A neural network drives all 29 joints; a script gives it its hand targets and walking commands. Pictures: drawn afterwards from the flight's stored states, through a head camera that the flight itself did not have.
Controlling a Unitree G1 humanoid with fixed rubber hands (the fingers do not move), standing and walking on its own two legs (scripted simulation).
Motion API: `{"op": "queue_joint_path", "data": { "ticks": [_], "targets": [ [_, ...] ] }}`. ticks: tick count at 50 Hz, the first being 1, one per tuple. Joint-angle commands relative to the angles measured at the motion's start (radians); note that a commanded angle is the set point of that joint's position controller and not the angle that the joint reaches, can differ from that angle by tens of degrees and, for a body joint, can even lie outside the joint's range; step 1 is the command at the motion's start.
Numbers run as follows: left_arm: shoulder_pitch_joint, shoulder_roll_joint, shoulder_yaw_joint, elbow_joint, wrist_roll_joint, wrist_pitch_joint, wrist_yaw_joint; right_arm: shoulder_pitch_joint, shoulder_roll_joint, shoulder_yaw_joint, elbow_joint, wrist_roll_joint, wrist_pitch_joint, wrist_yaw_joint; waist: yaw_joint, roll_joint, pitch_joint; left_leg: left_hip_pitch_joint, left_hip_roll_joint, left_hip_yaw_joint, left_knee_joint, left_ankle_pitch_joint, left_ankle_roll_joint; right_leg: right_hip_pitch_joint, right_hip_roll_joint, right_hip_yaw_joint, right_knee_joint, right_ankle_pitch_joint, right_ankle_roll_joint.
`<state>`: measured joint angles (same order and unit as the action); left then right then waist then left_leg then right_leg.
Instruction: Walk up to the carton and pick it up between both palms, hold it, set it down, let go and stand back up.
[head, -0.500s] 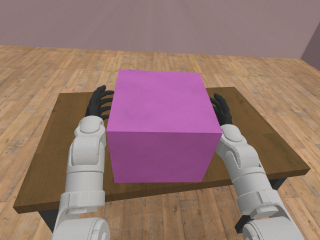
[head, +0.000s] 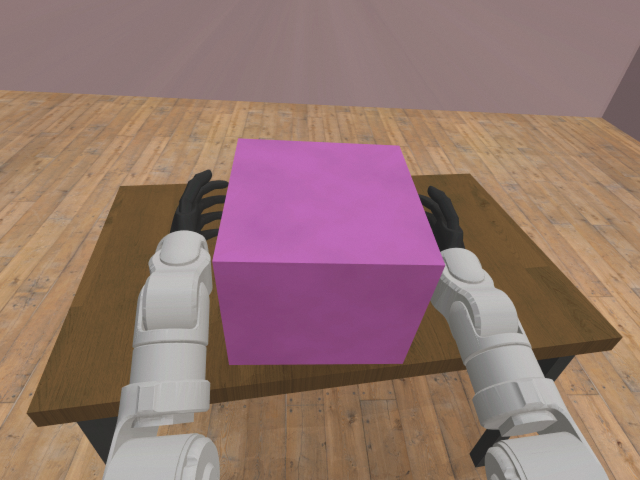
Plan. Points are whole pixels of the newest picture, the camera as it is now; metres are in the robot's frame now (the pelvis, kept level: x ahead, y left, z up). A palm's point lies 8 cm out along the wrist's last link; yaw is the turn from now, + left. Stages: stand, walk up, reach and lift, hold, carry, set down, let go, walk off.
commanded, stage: hold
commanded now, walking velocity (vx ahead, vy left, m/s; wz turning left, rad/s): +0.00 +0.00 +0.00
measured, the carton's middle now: (319, 249) +0.38 +0.00 +0.15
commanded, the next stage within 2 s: none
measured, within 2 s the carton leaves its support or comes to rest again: neither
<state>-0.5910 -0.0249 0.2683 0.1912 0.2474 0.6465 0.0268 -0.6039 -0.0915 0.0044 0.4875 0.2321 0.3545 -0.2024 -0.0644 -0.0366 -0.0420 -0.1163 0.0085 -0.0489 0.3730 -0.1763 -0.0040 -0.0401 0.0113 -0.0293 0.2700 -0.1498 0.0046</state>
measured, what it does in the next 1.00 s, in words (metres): stands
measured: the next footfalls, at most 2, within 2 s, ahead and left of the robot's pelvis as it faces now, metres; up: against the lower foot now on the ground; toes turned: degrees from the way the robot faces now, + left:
none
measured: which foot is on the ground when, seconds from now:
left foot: down 0.00-1.00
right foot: down 0.00-1.00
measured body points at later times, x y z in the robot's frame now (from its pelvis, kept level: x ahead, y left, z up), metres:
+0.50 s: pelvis +0.00 +0.00 +0.00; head -0.05 +0.03 +0.45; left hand +0.38 +0.16 +0.18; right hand +0.37 -0.15 +0.17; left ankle +0.02 +0.12 -0.75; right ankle +0.00 -0.12 -0.75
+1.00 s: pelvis +0.00 +0.00 +0.00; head -0.05 +0.03 +0.45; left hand +0.38 +0.16 +0.18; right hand +0.37 -0.15 +0.17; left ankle +0.02 +0.12 -0.75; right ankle +0.00 -0.12 -0.75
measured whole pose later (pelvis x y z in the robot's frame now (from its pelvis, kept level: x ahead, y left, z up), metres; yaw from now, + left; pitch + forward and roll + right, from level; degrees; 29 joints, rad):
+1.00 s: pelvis +0.00 +0.00 +0.00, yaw +0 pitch -5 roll -1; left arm -0.59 -0.03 0.27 0.19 0.25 0.65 0.03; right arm -0.60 -0.09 0.01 0.49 0.24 0.36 -0.20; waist -0.06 -0.04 -0.04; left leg -0.11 0.01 -0.05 0.37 -0.18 0.00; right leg -0.04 0.01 -0.02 0.27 -0.15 0.00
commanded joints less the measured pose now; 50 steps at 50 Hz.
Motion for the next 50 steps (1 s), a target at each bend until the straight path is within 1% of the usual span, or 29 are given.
{"op": "queue_joint_path", "data": {
  "ticks": [1,8,22,38,50],
  "targets": [
    [-0.664,-0.652,-0.577,-0.118,-0.169,-0.062,-0.14,-0.913,0.69,0.403,-0.38,0.085,-0.079,0.086,-0.008,0.07,-0.395,0.182,-0.051,0.025,-0.018,0.281,-0.032,0.056,0.055,-0.014,-0.019,0.186,0.028],
    [-0.659,-0.648,-0.573,-0.118,-0.166,-0.061,-0.142,-0.911,0.693,0.408,-0.383,0.087,-0.078,0.084,-0.004,0.065,-0.39,0.179,-0.053,0.026,-0.019,0.283,-0.029,0.062,0.054,-0.012,-0.019,0.195,0.029],
    [-0.666,-0.648,-0.576,-0.119,-0.169,-0.062,-0.145,-0.907,0.696,0.404,-0.38,0.084,-0.075,0.082,-0.011,0.066,-0.385,0.173,-0.054,0.026,-0.022,0.27,-0.029,0.061,0.052,-0.01,-0.02,0.193,0.031],
    [-0.666,-0.652,-0.573,-0.113,-0.167,-0.062,-0.141,-0.914,0.692,0.402,-0.376,0.086,-0.076,0.085,-0.006,0.067,-0.389,0.178,-0.052,0.025,-0.021,0.273,-0.03,0.053,0.054,-0.011,-0.021,0.18,0.028],
    [-0.665,-0.652,-0.576,-0.116,-0.168,-0.062,-0.142,-0.911,0.694,0.403,-0.378,0.087,-0.076,0.084,-0.009,0.067,-0.389,0.178,-0.052,0.025,-0.02,0.278,-0.031,0.056,0.054,-0.01,-0.02,0.188,0.029]
  ]
}}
